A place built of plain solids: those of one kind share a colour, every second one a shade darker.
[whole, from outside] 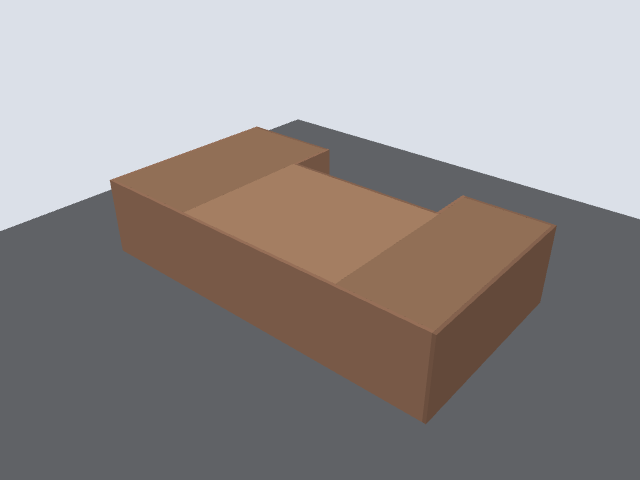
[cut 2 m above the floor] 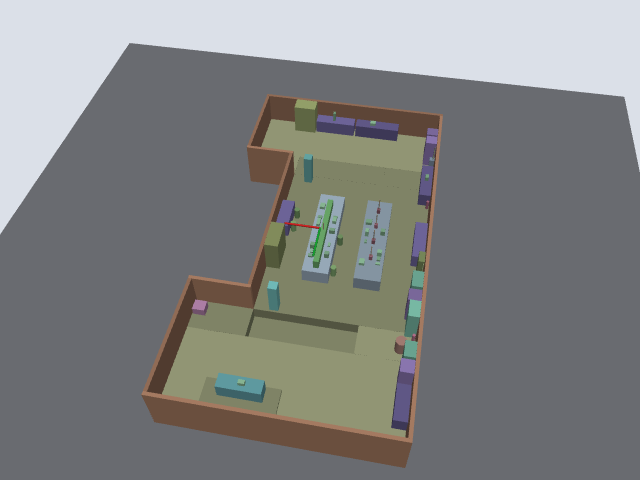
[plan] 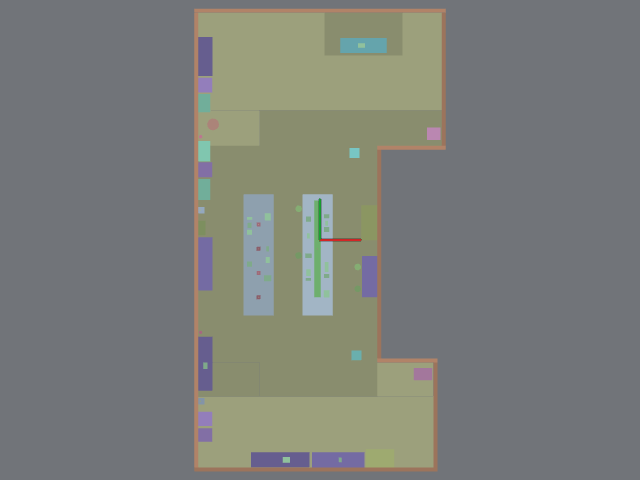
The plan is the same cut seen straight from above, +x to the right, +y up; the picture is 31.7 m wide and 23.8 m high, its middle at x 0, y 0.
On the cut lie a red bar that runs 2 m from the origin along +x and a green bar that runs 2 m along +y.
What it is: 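One storey of a laboratory for chemistry or biology, grown in wings along a spine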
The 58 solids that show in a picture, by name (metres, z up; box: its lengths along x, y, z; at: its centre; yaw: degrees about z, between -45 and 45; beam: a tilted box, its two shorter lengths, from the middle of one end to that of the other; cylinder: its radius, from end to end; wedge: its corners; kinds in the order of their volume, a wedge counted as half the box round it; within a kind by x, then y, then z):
{
 "floor_1": {"box": [3.06, 1.69, 1.06], "at": [-4.51, -6.92, 0.48]},
 "floor_2": {"box": [3.06, 1.75, 1.06], "at": [-4.51, 5.55, 0.48]},
 "floor_3": {"box": [8.88, 10.75, 1.06], "at": [-1.6, -0.7, 0.48]},
 "floor_4": {"box": [11.66, 3.51, 1.06], "at": [-0.21, -9.52, 0.48]},
 "floor_5": {"box": [5.82, 1.69, 1.06], "at": [-0.07, -6.92, 0.48]},
 "floor_6": {"box": [5.82, 1.75, 0.33], "at": [-0.07, 5.55, 0.11]},
 "floor_7": {"box": [12.08, 4.85, 1.06], "at": [0.0, 8.85, 0.48]},
 "floor_8": {"box": [3.88, 2.13, 0.15], "at": [2.16, 10.21, 1.09]},
 "floor_9": {"box": [2.79, 1.69, 1.06], "at": [4.23, -6.92, 0.48]},
 "floor_10": {"box": [3.2, 1.75, 1.06], "at": [4.44, 5.55, 0.48]},
 "roof_1": {"box": [8.88, 10.75, 0.96], "at": [-1.6, -0.7, 4.5]},
 "roof_2": {"box": [11.66, 5.2, 0.2], "at": [-0.21, -8.68, 4.88]},
 "roof_3": {"box": [12.08, 6.6, 0.24], "at": [0.0, 7.97, 4.86]},
 "wall_1": {"box": [0.2, 22.55, 5.03], "at": [-6.14, 0.0, 2.47]},
 "wall_2": {"box": [12.06, 0.2, 5.03], "at": [-0.21, -11.38, 2.47]},
 "wall_3": {"box": [12.48, 0.2, 5.03], "at": [0.0, 11.37, 2.47]},
 "wall_4": {"box": [0.2, 10.35, 5.03], "at": [2.94, -0.7, 2.47]},
 "wall_5": {"box": [2.99, 0.2, 5.03], "at": [4.33, -5.98, 2.47]},
 "wall_6": {"box": [3.4, 0.2, 5.03], "at": [4.54, 4.58, 2.47]},
 "wall_7": {"box": [0.2, 5.2, 5.03], "at": [5.72, -8.68, 2.47]},
 "wall_8": {"box": [0.2, 6.6, 5.03], "at": [6.14, 7.97, 2.47]},
 "island_1": {"box": [1.5, 6.01, 0.9], "at": [-3.04, -0.74, 1.46]},
 "island_2": {"box": [1.5, 6.01, 0.9], "at": [-0.12, -0.74, 1.46]},
 "wallbench_1": {"box": [0.71, 2.68, 0.9], "at": [-5.68, -6.14, 1.46]},
 "wallbench_2": {"box": [0.71, 2.65, 0.9], "at": [-5.68, -1.19, 1.46]},
 "wallbench_3": {"box": [0.71, 1.94, 0.9], "at": [-5.68, 9.1, 1.46]},
 "wallbench_4": {"box": [2.91, 0.75, 0.9], "at": [-1.97, -10.9, 1.46]},
 "wallbench_5": {"box": [2.61, 0.75, 0.9], "at": [0.9, -10.9, 1.46]},
 "wallbench_6": {"box": [0.75, 2.05, 0.9], "at": [2.46, -1.82, 1.46]},
 "fume_1": {"box": [0.79, 1.74, 2.4], "at": [2.44, 0.85, 2.21]},
 "fume_2": {"box": [1.41, 0.9, 2.4], "at": [2.98, -10.83, 2.21]},
 "fridge_1": {"box": [0.7, 0.67, 1.9], "at": [-5.69, -9.67, 1.96]},
 "fridge_2": {"box": [0.7, 0.72, 1.9], "at": [-5.69, -8.87, 1.96]},
 "fridge_3": {"box": [0.7, 0.74, 1.9], "at": [-5.69, 3.48, 1.96]},
 "fridge_4": {"box": [0.7, 0.73, 1.9], "at": [-5.69, 7.68, 1.96]},
 "tall_1": {"box": [0.6, 1.05, 2.1], "at": [-5.74, 2.5, 2.06]},
 "tall_2": {"box": [0.6, 1.02, 2.1], "at": [-5.74, 4.4, 2.06]},
 "tall_3": {"box": [0.6, 0.91, 2.1], "at": [-5.74, 6.79, 2.06]},
 "teacher_1": {"box": [2.31, 0.75, 0.9], "at": [2.16, 9.64, 1.61]},
 "pier_1": {"box": [0.5, 0.5, 3.01], "at": [1.72, 4.32, 2.52]},
 "pier_2": {"box": [0.5, 0.5, 3.01], "at": [1.81, -5.72, 2.52]},
 "rack_1": {"box": [0.32, 4.81, 0.57], "at": [-0.12, -0.44, 2.19]},
 "covers_1": {"box": [0.92, 0.61, 0.55], "at": [5.11, -6.65, 1.29]},
 "covers_2": {"box": [0.68, 0.62, 0.49], "at": [5.64, 5.27, 1.25]},
 "cylinders_1": {"box": [0.36, 0.73, 1.55], "at": [-5.86, 0.6, 1.78]},
 "drum_1": {"cylinder": 0.29, "from": [-5.3, 5.73, 1.01], "to": [-5.3, 5.73, 1.89]},
 "stool_1": {"cylinder": 0.16, "from": [-1.07, -0.77, 1.01], "to": [-1.07, -0.77, 1.68]},
 "stool_2": {"cylinder": 0.16, "from": [-1.06, 1.55, 1.01], "to": [-1.06, 1.55, 1.68]},
 "stool_3": {"cylinder": 0.16, "from": [1.87, -2.42, 1.01], "to": [1.87, -2.42, 1.68]},
 "stool_4": {"cylinder": 0.16, "from": [1.87, -1.34, 1.01], "to": [1.87, -1.34, 1.68]},
 "wash_1": {"box": [0.32, 0.32, 1.05], "at": [-5.88, -8.0, 1.53]},
 "wash_2": {"box": [0.32, 0.32, 1.05], "at": [-5.88, 1.48, 1.53]},
 "gear_1": {"box": [0.36, 0.3, 0.2], "at": [-2.59, -1.89, 2.01]},
 "gear_2": {"box": [0.3, 0.36, 0.2], "at": [-2.59, 1.14, 2.01]},
 "gear_3": {"box": [0.36, 0.3, 0.2], "at": [-1.66, -10.9, 2.01]},
 "gear_4": {"box": [0.3, 0.36, 0.2], "at": [0.33, -2.67, 2.01]},
 "gear_5": {"box": [0.2, 0.5, 0.2], "at": [0.33, -1.34, 2.01]},
 "gear_6": {"box": [0.34, 0.22, 0.24], "at": [2.06, 9.64, 2.18]}
}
